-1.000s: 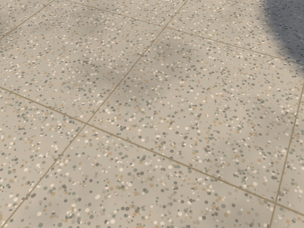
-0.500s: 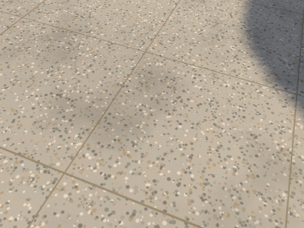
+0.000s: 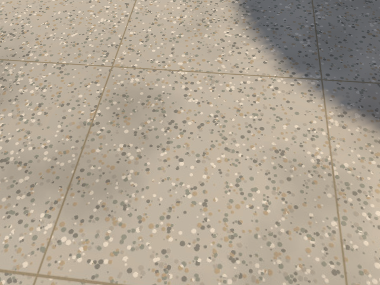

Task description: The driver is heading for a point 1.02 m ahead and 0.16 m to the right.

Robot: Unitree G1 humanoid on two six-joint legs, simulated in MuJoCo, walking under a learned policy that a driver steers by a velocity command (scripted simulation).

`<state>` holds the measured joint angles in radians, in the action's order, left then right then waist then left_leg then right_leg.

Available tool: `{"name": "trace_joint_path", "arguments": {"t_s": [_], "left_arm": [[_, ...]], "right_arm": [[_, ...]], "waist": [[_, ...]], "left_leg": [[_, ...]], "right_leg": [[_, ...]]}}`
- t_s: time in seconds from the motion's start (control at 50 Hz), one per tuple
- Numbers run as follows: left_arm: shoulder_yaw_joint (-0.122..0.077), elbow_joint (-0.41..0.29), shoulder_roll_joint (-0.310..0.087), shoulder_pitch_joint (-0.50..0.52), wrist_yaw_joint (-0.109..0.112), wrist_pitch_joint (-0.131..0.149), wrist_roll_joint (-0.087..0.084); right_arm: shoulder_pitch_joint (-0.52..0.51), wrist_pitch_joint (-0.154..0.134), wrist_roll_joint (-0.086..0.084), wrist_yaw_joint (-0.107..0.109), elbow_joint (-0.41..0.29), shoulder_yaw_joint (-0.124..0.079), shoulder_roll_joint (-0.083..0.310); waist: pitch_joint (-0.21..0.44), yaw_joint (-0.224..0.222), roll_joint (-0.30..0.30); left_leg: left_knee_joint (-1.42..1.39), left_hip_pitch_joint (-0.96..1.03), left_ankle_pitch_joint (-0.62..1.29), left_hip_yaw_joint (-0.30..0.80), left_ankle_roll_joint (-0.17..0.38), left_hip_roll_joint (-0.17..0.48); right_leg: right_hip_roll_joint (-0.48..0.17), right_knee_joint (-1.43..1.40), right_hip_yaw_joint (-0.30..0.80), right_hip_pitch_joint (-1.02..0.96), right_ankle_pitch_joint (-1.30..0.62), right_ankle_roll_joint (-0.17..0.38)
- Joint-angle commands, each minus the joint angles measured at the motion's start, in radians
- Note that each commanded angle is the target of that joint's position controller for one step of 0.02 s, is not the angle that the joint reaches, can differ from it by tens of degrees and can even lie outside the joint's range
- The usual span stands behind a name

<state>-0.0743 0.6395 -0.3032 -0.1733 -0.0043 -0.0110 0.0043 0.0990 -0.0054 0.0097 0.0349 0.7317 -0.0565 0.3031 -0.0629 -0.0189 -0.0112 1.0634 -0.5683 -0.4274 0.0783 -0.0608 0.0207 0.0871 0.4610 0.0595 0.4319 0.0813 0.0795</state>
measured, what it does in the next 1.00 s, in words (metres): steps on the spot, turning right: left foot, then right foot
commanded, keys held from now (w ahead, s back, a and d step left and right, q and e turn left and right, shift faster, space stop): e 0.54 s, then no key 0.46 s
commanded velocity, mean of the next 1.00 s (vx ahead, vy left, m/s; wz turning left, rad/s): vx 0.01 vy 0.00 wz -0.44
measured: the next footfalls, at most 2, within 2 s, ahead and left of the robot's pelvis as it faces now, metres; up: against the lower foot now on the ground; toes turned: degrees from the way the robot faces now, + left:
left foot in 0.24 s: +0.12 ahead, +0.16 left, +0.00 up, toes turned -14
right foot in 0.66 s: +0.02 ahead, -0.09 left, +0.00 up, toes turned -24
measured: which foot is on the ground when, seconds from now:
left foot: up 0.00-0.22, down 0.24-0.66, up 0.68-0.98, down 1.00-1.00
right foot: down 0.00-0.24, up 0.26-0.64, down 0.66-1.00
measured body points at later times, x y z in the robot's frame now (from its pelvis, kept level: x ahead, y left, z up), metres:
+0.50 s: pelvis +0.04 +0.06 +0.01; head +0.08 +0.07 +0.46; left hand +0.27 +0.28 -0.09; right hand +0.09 -0.25 -0.08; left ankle +0.08 +0.17 -0.73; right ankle -0.01 -0.08 -0.67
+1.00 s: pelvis +0.02 +0.02 +0.00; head +0.04 +0.01 +0.45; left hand +0.29 +0.16 -0.09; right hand +0.01 -0.28 -0.11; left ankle +0.08 +0.15 -0.74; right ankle -0.02 -0.07 -0.73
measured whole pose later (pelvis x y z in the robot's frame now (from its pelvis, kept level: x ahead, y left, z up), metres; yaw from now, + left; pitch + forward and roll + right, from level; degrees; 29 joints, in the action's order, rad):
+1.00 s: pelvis +0.02 +0.02 +0.00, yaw -26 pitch +0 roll -1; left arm -0.03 0.69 -0.22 -0.12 0.00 -0.02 0.01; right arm 0.19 0.02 0.01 0.02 0.78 -0.05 0.28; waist -0.03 0.02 -0.03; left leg 0.53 -0.25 -0.26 0.01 -0.05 0.06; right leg 0.06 0.51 0.01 0.25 0.26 0.04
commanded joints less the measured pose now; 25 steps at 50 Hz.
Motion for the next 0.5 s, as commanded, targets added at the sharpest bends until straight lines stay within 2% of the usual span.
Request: {"name": "trace_joint_path", "arguments": {"t_s": [0.02, 0.1, 0.16, 0.2, 0.22, 0.24, 0.26, 0.28, 0.3, 0.32, 0.34, 0.36, 0.4, 0.44, 0.5], "left_arm": [[-0.049, -0.081, -0.165, 0.02, 0.025, 0.003, -0.004], [-0.052, -0.093, -0.165, 0.03, 0.037, -0.016, -0.006], [-0.052, -0.097, -0.161, 0.019, 0.033, -0.026, -0.008], [-0.049, -0.103, -0.154, 0.035, 0.034, -0.034, -0.018], [-0.044, -0.102, -0.138, 0.024, 0.036, -0.037, -0.024], [-0.03, -0.104, -0.086, -0.015, 0.036, -0.038, -0.019], [-0.035, -0.144, -0.09, -0.004, 0.031, -0.026, -0.026], [-0.06, -0.123, -0.175, -0.016, 0.028, -0.014, -0.007], [-0.074, -0.094, -0.198, -0.037, 0.026, -0.019, -0.017], [-0.072, -0.065, -0.174, -0.065, 0.031, -0.032, -0.019], [-0.067, -0.059, -0.153, -0.074, 0.033, -0.043, -0.015], [-0.059, -0.06, -0.125, -0.07, 0.03, -0.05, -0.018], [-0.047, -0.089, -0.097, -0.011, 0.026, -0.051, -0.03], [-0.037, -0.117, -0.081, 0.045, 0.021, -0.047, -0.03], [-0.025, -0.136, -0.064, 0.063, 0.006, -0.045, -0.023]], "right_arm": [[0.101, 0.002, 0.002, 0.011, -0.027, -0.02, 0.071], [0.054, -0.002, -0.007, 0.004, -0.042, -0.02, 0.073], [0.049, -0.019, -0.013, -0.008, -0.05, -0.025, 0.082], [0.096, -0.031, -0.016, -0.018, -0.039, -0.032, 0.083], [0.129, -0.034, -0.012, -0.02, -0.03, -0.041, 0.103], [0.152, -0.029, 0.009, -0.016, -0.036, -0.059, 0.178], [0.122, -0.016, 0.041, -0.016, -0.03, -0.076, 0.246], [0.074, -0.021, 0.048, -0.013, -0.067, -0.063, 0.187], [0.025, -0.021, 0.036, -0.006, -0.084, -0.049, 0.136], [-0.009, -0.019, 0.019, -0.003, -0.094, -0.043, 0.111], [-0.014, -0.017, 0.002, 0.002, -0.096, -0.037, 0.096], [-0.007, -0.012, 0.0, 0.006, -0.096, -0.032, 0.091], [0.03, -0.001, 0.007, 0.013, -0.09, -0.035, 0.097], [0.076, 0.008, 0.009, 0.017, -0.081, -0.045, 0.12], [0.07, 0.015, 0.002, 0.01, -0.081, -0.062, 0.163]], "waist": [[0.221, 0.036, 0.112], [0.206, 0.014, 0.152], [0.198, 0.002, 0.181], [0.193, 0.033, 0.185], [0.189, 0.047, 0.166], [0.203, 0.027, 0.005], [0.134, -0.009, -0.312], [0.132, 0.006, -0.235], [0.127, -0.012, -0.154], [0.114, -0.025, -0.115], [0.103, -0.015, -0.116], [0.093, -0.009, -0.118], [0.084, 0.024, -0.144], [0.102, 0.062, -0.166], [0.131, 0.073, -0.183]], "left_leg": [[-0.107, 0.06, 0.066, 0.004, -0.024, -0.014], [-0.243, 0.106, 0.118, 0.016, -0.025, -0.031], [-0.365, 0.149, 0.097, 0.017, -0.006, -0.047], [-0.546, 0.245, 0.168, -0.003, 0.022, -0.054], [-0.658, 0.336, 0.238, 0.008, 0.045, -0.016], [-0.727, 0.444, 0.254, 0.18, 0.12, 0.191], [-0.787, 0.415, 0.415, 0.427, 0.282, 0.364], [-0.781, 0.379, 0.456, 0.44, 0.333, 0.399], [-0.754, 0.366, 0.47, 0.324, 0.292, 0.34], [-0.734, 0.37, 0.465, 0.225, 0.246, 0.273], [-0.727, 0.389, 0.476, 0.174, 0.235, 0.251], [-0.73, 0.384, 0.503, 0.121, 0.236, 0.229], [-0.738, 0.433, 0.506, 0.058, 0.247, 0.21], [-0.731, 0.512, 0.535, 0.048, 0.265, 0.237], [-0.721, 0.507, 0.573, 0.008, 0.274, 0.27]], "right_leg": [[-0.23, -0.136, 0.274, -0.139, -0.117, 0.172], [-0.206, -0.141, 0.332, -0.113, 0.119, 0.139], [-0.21, -0.113, 0.399, -0.149, 0.119, 0.126], [-0.189, -0.068, 0.419, -0.146, 0.082, 0.097], [-0.153, -0.025, 0.399, -0.104, 0.116, 0.061], [-0.069, 0.155, 0.295, 0.01, 0.329, 0.001], [0.084, 0.361, 0.073, 0.207, 0.524, -0.056], [0.009, 0.583, 0.106, 0.216, 0.515, -0.093], [-0.002, 0.669, 0.102, 0.203, 0.448, -0.105], [-0.01, 0.719, 0.082, 0.202, 0.397, -0.125], [-0.018, 0.773, 0.073, 0.226, 0.349, -0.144], [-0.024, 0.792, 0.052, 0.223, 0.327, -0.157], [-0.044, 0.71, 0.0, 0.24, 0.286, -0.176], [-0.073, 0.6, -0.015, 0.242, 0.29, -0.19], [-0.107, 0.441, -0.057, 0.123, 0.324, -0.178]]}}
